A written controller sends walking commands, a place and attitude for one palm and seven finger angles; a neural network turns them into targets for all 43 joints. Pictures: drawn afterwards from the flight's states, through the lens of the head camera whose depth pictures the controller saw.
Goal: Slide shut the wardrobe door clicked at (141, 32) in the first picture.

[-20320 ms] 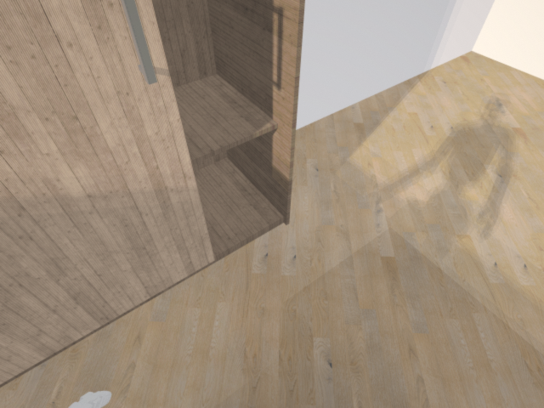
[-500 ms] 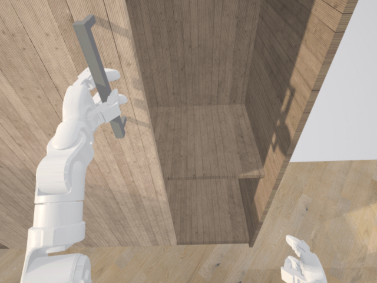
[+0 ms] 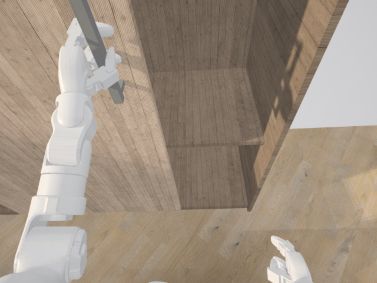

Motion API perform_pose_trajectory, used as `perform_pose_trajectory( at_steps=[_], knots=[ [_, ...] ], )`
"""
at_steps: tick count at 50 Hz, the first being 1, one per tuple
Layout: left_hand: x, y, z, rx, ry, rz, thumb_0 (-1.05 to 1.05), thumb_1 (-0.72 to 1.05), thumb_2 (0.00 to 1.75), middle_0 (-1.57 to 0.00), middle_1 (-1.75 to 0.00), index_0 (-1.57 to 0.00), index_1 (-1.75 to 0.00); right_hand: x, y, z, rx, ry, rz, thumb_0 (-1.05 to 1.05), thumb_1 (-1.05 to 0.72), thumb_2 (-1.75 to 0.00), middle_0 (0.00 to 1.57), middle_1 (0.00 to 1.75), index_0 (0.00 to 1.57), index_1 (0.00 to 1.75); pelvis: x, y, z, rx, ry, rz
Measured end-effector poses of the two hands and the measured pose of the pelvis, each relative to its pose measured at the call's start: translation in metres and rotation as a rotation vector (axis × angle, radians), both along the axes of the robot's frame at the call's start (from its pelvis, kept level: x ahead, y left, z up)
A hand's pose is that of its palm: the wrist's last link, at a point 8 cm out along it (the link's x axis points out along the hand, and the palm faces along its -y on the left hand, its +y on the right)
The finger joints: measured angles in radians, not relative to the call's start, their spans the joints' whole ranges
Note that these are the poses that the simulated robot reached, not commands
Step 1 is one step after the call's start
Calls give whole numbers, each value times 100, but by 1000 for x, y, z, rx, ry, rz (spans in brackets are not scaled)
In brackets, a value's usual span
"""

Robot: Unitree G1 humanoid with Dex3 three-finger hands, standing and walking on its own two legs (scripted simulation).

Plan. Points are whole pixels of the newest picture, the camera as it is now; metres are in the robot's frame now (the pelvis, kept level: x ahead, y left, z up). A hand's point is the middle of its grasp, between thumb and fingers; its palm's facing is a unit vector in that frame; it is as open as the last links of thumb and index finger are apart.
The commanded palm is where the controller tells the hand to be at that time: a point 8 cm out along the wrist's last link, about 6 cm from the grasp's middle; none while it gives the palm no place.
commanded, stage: step sideways, sliding the door along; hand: left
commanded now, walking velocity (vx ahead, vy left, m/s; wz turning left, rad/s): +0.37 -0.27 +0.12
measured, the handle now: (100, 42) +0.47 +0.19 +0.25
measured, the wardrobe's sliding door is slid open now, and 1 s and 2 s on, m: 0.35 0.17 0.00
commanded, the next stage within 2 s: stop walking and hold the door there in 1.58 s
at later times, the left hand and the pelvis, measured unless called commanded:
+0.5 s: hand (139, 66) +0.43 +0.12 +0.23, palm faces +0.30 -0.95 -0.05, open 5.9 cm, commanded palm +0.41 +0.10 +0.23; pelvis +0.02 -0.09 +0.00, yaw +5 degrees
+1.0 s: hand (224, 62) +0.45 -0.03 +0.22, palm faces +0.37 -0.92 -0.09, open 6.2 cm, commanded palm +0.42 -0.06 +0.23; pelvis +0.08 -0.26 -0.01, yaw +11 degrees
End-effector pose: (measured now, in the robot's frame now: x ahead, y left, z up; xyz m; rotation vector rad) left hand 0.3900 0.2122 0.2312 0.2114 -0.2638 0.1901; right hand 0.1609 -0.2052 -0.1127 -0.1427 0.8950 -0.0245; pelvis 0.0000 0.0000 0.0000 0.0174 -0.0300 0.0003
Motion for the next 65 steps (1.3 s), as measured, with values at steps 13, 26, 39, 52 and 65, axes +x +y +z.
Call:
perform_pose_trajectory(
  at_steps=[13, 26, 39, 52, 65],
  knots=[
    [8, -18, -8, -110, -123, -8, -2, 75, 86, -45, -140, -28, -138, -36, -61, -8, -131, 155, -49, 1, -91, -90, 19, 30, 20, 30, 5, -23, -5, -1, -10, 59],
    [8, -53, -7, -99, -103, 97, -3, 78, 86, -45, -140, -21, -138, 52, -67, -4, 23, -8, 136, 1, -90, -90, 20, 30, 20, 30, 21, -101, -9, -43, -66, 90],
    [13, -119, -9, -87, -129, 85, -3, 79, 85, -45, -140, -18, -134, 127, -134, 15, -25, -61, 199, 1, -91, -90, 19, 30, 20, 30, 49, -169, -5, -33, -56, 164],
    [25, -220, -12, -49, -186, 136, -4, 77, 86, -45, -140, -18, -130, 174, -210, 0, 73, -83, 226, 1, -90, -90, 20, 30, 20, 30, 87, -268, -7, -29, -56, 197],
    [41, -346, -16, -47, -240, 6, -4, 79, 85, -47, -140, -16, -133, 194, -308, -1, 80, -103, 244, 1, -90, -90, 19, 30, 20, 30, 106, -357, -14, -30, -41, 165]
  ],
)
